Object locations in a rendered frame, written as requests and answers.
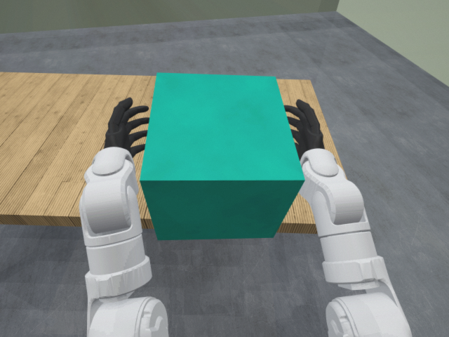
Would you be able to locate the table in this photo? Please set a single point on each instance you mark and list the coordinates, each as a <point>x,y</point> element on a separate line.
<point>53,125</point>

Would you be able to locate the robot left hand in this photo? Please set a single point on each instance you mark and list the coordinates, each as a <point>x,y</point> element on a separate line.
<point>119,128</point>

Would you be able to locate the robot right forearm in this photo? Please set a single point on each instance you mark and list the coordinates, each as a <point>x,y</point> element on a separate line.
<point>351,260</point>

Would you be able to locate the right robot upper arm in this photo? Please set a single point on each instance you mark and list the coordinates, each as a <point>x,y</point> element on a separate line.
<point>365,315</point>

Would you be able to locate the left robot upper arm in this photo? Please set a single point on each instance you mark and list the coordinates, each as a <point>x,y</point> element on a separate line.
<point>132,317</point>

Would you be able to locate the robot left forearm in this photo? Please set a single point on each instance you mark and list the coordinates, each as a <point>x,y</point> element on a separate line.
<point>111,225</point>

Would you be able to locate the robot right hand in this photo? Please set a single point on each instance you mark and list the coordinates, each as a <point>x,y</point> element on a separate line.
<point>309,135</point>

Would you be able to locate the carton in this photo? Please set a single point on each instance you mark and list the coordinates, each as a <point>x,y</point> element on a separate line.
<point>220,161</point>

